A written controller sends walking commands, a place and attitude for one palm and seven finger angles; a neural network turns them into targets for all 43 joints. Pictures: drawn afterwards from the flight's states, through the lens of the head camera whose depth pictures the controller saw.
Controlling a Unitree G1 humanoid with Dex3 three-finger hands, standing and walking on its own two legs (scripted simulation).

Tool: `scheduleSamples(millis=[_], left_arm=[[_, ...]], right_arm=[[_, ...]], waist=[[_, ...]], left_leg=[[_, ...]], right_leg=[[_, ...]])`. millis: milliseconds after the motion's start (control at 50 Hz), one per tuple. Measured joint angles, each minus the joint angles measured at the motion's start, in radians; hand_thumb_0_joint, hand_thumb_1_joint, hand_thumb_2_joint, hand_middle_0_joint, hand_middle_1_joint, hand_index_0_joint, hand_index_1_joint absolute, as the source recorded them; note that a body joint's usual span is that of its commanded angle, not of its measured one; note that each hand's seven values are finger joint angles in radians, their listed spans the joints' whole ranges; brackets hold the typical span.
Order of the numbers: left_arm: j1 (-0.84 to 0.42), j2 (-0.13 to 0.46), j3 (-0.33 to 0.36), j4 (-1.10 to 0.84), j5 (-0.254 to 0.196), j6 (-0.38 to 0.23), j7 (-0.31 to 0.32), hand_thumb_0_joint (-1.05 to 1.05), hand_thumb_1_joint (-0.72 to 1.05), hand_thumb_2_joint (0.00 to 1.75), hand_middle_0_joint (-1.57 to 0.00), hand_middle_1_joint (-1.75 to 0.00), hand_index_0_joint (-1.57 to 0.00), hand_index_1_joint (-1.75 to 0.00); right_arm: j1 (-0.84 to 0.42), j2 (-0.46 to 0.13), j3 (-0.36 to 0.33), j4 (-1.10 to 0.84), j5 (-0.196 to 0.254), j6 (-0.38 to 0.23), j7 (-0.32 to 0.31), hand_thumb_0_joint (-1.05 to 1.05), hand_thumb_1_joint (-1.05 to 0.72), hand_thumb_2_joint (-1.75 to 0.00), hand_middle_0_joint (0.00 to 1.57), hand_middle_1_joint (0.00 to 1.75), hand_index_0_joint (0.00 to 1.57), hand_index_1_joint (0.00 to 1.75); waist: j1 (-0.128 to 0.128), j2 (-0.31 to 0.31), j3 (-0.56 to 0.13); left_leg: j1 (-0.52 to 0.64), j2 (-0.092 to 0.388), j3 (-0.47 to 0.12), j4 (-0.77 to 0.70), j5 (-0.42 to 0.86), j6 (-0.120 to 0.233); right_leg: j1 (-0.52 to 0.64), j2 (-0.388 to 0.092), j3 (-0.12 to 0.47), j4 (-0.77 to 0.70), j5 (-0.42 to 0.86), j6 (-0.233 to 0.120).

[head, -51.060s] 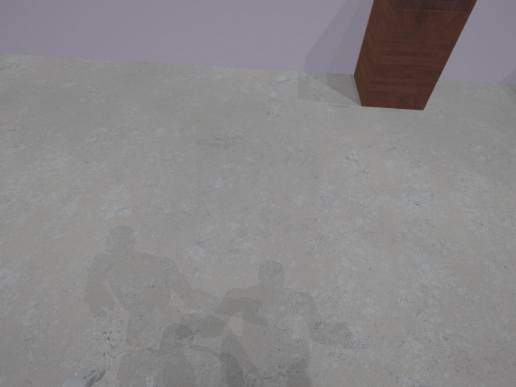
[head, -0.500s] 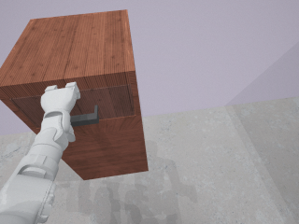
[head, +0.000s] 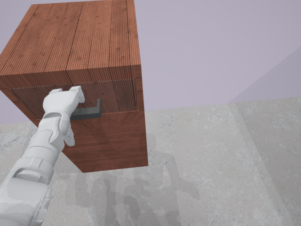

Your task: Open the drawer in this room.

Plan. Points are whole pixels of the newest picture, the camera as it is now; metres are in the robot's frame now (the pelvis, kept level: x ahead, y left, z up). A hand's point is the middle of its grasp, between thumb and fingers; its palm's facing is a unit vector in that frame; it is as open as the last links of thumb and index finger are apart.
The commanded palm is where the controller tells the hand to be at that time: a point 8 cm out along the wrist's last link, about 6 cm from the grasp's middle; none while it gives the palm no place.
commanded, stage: lower the fingers behind the handle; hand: left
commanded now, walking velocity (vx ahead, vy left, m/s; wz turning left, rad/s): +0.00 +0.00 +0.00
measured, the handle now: (80, 108) +0.48 +0.25 -0.02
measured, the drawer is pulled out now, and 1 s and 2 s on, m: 0.00 0.00 0.00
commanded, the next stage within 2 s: close the thumb around the handle in 1.60 s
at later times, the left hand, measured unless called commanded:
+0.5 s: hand (73, 116) +0.43 +0.25 +0.01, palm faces -0.13 -0.03 -0.99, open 13.8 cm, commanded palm +0.42 +0.24 +0.06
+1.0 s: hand (81, 121) +0.43 +0.24 -0.03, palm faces -0.16 -0.02 -0.99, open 13.8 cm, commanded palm +0.42 +0.23 +0.02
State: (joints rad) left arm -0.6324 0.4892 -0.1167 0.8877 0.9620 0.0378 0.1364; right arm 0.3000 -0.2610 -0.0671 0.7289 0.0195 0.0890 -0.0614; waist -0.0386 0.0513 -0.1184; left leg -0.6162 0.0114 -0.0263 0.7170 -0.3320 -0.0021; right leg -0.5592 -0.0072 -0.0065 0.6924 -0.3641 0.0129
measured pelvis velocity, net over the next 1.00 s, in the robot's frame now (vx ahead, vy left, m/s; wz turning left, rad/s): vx -0.01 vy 0.00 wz -0.03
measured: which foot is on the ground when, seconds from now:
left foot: down 0.00-1.00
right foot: down 0.00-1.00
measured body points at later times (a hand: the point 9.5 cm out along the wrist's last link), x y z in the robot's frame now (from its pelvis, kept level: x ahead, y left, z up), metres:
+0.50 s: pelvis +0.00 +0.00 -0.01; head +0.07 +0.00 +0.44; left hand +0.43 +0.25 +0.06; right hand +0.05 -0.26 -0.14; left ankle +0.00 +0.12 -0.71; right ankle -0.02 -0.13 -0.71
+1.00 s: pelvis -0.01 +0.00 -0.02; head +0.08 -0.01 +0.42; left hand +0.43 +0.23 +0.03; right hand +0.02 -0.27 -0.16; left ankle +0.00 +0.12 -0.71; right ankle -0.02 -0.13 -0.71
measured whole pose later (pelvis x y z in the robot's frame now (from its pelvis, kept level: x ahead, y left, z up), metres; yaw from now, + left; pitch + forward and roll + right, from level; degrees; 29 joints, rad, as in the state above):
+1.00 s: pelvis -0.01 +0.00 -0.02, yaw -2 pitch +19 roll -1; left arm -0.67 0.46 -0.03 1.06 1.06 0.02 0.31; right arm 0.32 -0.23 -0.05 0.73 0.00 0.09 -0.04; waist -0.09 0.05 -0.16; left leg -0.80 0.03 -0.01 0.85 -0.38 -0.01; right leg -0.76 0.01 0.02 0.83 -0.40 0.01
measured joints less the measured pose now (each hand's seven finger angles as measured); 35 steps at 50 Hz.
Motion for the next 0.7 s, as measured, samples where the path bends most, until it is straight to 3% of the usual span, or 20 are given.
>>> scheduleSamples(millis=[60, 100, 140, 180, 260, 300, 360, 440, 520, 600, 700], left_arm=[[0.015, -0.033, 0.018, -0.070, 0.035, -0.138, -0.013, 0.00, -0.49, 0.31, -0.32, -1.20, -0.32, -1.20], [0.024, -0.048, 0.061, -0.098, 0.073, -0.208, 0.038, 0.00, -0.49, 0.31, -0.32, -1.20, -0.32, -1.20], [0.032, -0.060, 0.104, -0.106, 0.097, -0.230, 0.114, 0.00, -0.49, 0.31, -0.34, -1.21, -0.32, -1.20], [0.048, -0.074, 0.121, -0.108, 0.115, -0.221, 0.198, 0.00, -0.49, 0.31, -0.38, -1.24, -0.32, -1.20], [0.064, -0.084, 0.136, -0.044, 0.144, -0.061, 0.302, 0.01, -0.49, 0.31, -0.39, -1.25, -0.32, -1.20], [0.062, -0.070, 0.142, 0.010, 0.137, 0.012, 0.307, 0.01, -0.49, 0.31, -0.37, -1.24, -0.32, -1.20], [0.042, -0.036, 0.137, 0.074, 0.097, 0.069, 0.253, 0.00, -0.49, 0.31, -0.36, -1.23, -0.32, -1.20], [0.020, -0.003, 0.069, 0.049, 0.052, 0.028, 0.143, 0.00, -0.49, 0.31, -0.34, -1.21, -0.32, -1.20], [-0.001, -0.021, 0.014, 0.013, 0.067, -0.089, 0.091, 0.00, -0.49, 0.31, -0.33, -1.21, -0.32, -1.20], [0.013, -0.062, 0.076, -0.003, 0.107, -0.175, 0.144, 0.00, -0.49, 0.31, -0.32, -1.20, -0.32, -1.20], [0.040, -0.093, 0.141, 0.000, 0.158, -0.148, 0.296, 0.00, -0.49, 0.31, -0.34, -1.23, -0.32, -1.20]], right_arm=[[-0.008, 0.005, 0.004, -0.018, -0.011, -0.006, -0.011, 0.01, -0.91, -0.90, 0.20, 0.30, 0.20, 0.30], [-0.015, 0.009, 0.002, -0.033, -0.016, -0.006, -0.006, 0.01, -0.91, -0.90, 0.20, 0.30, 0.20, 0.30], [-0.021, 0.011, 0.000, -0.043, -0.022, -0.003, 0.005, 0.01, -0.91, -0.90, 0.20, 0.30, 0.20, 0.30], [-0.026, 0.011, -0.001, -0.044, -0.028, 0.004, 0.020, 0.01, -0.91, -0.90, 0.20, 0.30, 0.20, 0.30], [-0.038, 0.018, 0.005, -0.032, -0.028, 0.022, 0.044, 0.01, -0.91, -0.90, 0.20, 0.30, 0.20, 0.30], [-0.042, 0.026, 0.012, -0.019, -0.021, 0.027, 0.045, 0.01, -0.91, -0.90, 0.20, 0.30, 0.20, 0.30], [-0.032, 0.039, 0.017, -0.002, -0.009, 0.022, 0.034, 0.01, -0.91, -0.90, 0.20, 0.30, 0.20, 0.30], [0.002, 0.045, 0.009, 0.009, -0.008, 0.002, 0.009, 0.01, -0.91, -0.90, 0.21, 0.30, 0.20, 0.30], [0.019, 0.028, -0.002, 0.009, -0.017, -0.009, 0.002, 0.01, -0.91, -0.90, 0.21, 0.30, 0.20, 0.30], [0.010, 0.008, -0.011, -0.012, -0.025, -0.002, 0.019, 0.01, -0.91, -0.90, 0.20, 0.30, 0.20, 0.30], [0.000, 0.001, -0.015, -0.025, -0.040, 0.010, 0.052, 0.01, -0.91, -0.90, 0.20, 0.30, 0.20, 0.30]], waist=[[-0.014, -0.017, -0.001], [-0.025, -0.023, -0.011], [-0.030, -0.023, -0.018], [-0.024, -0.018, -0.021], [-0.009, -0.001, -0.017], [-0.005, 0.005, -0.014], [-0.005, 0.006, -0.009], [-0.003, -0.004, -0.012], [-0.010, -0.013, -0.023], [-0.028, -0.016, -0.040], [-0.033, -0.009, -0.050]], left_leg=[[-0.008, 0.002, 0.006, 0.017, -0.012, 0.001], [-0.030, 0.007, 0.017, 0.038, -0.024, 0.001], [-0.059, 0.011, 0.027, 0.062, -0.036, 0.002], [-0.082, 0.014, 0.037, 0.079, -0.043, 0.003], [-0.100, 0.016, 0.052, 0.084, -0.042, 0.006], [-0.096, 0.014, 0.052, 0.073, -0.036, 0.006], [-0.083, 0.011, 0.038, 0.055, -0.025, 0.006], [-0.065, 0.005, 0.011, 0.044, -0.020, 0.003], [-0.077, 0.003, 0.000, 0.071, -0.034, 0.003], [-0.121, 0.011, 0.019, 0.112, -0.054, 0.005], [-0.188, 0.018, 0.041, 0.160, -0.070, 0.007]], right_leg=[[-0.010, 0.001, 0.006, 0.014, -0.008, 0.001], [-0.037, 0.006, 0.017, 0.035, -0.015, 0.000], [-0.071, 0.010, 0.028, 0.061, -0.023, 0.001], [-0.099, 0.013, 0.039, 0.081, -0.028, 0.003], [-0.126, 0.014, 0.054, 0.093, -0.027, 0.009], [-0.123, 0.013, 0.054, 0.086, -0.023, 0.009], [-0.103, 0.009, 0.040, 0.065, -0.016, 0.007], [-0.067, 0.005, 0.012, 0.039, -0.013, 0.004], [-0.070, 0.004, 0.001, 0.054, -0.024, 0.004], [-0.124, 0.011, 0.021, 0.098, -0.037, 0.002], [-0.205, 0.017, 0.044, 0.158, -0.051, 0.007]])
